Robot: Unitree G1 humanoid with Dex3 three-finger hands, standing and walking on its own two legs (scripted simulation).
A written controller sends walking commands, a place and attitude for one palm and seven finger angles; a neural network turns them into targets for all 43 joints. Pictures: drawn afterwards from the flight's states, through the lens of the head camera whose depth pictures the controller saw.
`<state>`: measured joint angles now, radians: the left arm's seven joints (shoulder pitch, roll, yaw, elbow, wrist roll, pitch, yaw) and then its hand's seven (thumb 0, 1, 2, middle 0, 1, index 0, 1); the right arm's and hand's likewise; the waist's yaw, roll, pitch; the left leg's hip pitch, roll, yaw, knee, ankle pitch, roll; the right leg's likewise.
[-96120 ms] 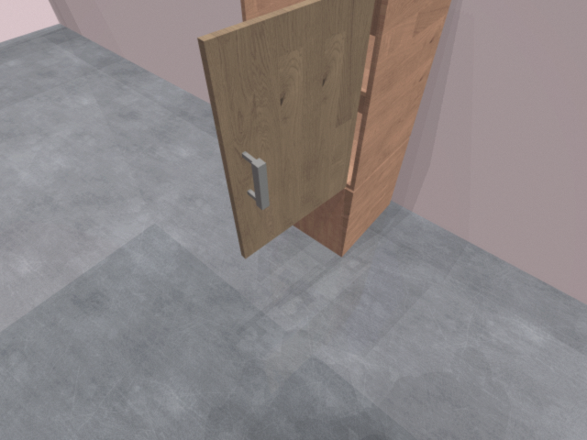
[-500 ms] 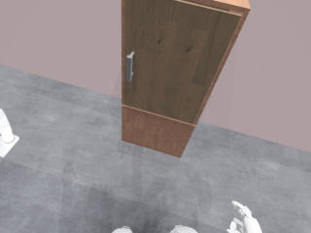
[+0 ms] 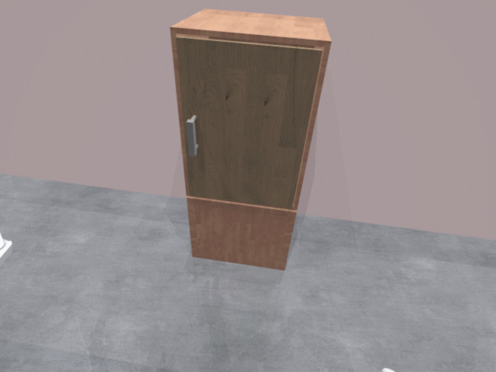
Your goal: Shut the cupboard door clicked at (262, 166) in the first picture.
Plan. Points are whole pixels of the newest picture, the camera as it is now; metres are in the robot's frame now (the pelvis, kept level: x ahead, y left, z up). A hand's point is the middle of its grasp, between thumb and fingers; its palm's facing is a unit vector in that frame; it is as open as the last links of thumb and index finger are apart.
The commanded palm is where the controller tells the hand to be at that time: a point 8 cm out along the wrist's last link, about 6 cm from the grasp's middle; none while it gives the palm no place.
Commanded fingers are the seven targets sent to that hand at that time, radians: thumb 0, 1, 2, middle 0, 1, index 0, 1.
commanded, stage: stop stepping back and stand still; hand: left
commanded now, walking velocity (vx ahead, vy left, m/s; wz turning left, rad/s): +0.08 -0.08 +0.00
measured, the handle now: (193, 135) +0.87 +0.23 -0.02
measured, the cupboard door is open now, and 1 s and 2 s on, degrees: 0 0 0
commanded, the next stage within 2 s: let the arm hang, fingers relaxed in 0.62 s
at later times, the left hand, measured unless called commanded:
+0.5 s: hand out of the picture +0.14 +0.33 +0.16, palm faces +0.57 -0.73 -0.39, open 7.4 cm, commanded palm +0.08 +0.34 +0.21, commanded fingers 0.00 0.90 0.90 -0.20 -0.30 -0.20 -0.30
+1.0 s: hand out of the picture +0.00 +0.20 -0.13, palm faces +0.08 -0.98 -0.17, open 7.4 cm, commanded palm none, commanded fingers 0.00 0.90 0.90 -0.20 -0.30 -0.20 -0.30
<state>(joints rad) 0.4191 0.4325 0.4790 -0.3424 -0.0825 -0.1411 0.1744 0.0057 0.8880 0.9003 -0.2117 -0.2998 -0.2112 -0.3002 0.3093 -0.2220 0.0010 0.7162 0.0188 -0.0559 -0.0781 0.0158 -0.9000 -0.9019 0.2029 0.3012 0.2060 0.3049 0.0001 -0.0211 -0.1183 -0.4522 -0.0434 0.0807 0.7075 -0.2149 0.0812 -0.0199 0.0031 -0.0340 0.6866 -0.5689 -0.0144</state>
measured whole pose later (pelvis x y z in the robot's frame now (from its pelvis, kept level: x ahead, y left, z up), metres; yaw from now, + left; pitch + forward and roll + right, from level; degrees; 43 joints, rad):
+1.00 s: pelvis -0.07 +0.03 +0.01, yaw +6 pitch -1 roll +0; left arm 0.31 0.16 -0.01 0.70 0.02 0.08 0.00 0.01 0.92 0.90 -0.20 -0.30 -0.20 -0.30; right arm 0.21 -0.26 -0.01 0.82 -0.03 0.04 0.00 0.01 -0.91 -0.90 0.20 0.30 0.20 0.30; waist -0.03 -0.01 0.03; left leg -0.36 0.03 0.04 0.67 -0.28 -0.02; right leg -0.25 -0.06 -0.07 0.69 -0.41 0.01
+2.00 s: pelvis -0.09 +0.04 +0.03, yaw +4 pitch -2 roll +0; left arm 0.32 0.12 0.02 1.14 0.02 0.01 0.03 0.00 0.91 0.90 -0.20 -0.30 -0.20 -0.30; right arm 0.33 -0.12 -0.02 1.12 -0.01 0.02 -0.03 0.01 -0.91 -0.90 0.20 0.30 0.20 0.30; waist -0.02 0.01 0.04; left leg -0.26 0.04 0.07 0.44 -0.14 0.01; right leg -0.16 -0.04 -0.05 0.44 -0.24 0.03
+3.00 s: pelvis -0.06 +0.04 +0.04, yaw +4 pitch -2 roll +0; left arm 0.25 0.19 0.02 1.14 0.01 0.00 0.02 0.00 0.91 0.90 -0.20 -0.30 -0.20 -0.30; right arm 0.23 -0.18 -0.01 1.12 -0.01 0.00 -0.02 0.01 -0.90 -0.90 0.20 0.30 0.20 0.30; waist -0.01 0.01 0.06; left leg -0.19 0.04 0.08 0.40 -0.18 0.00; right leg -0.08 -0.04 -0.05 0.38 -0.26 0.03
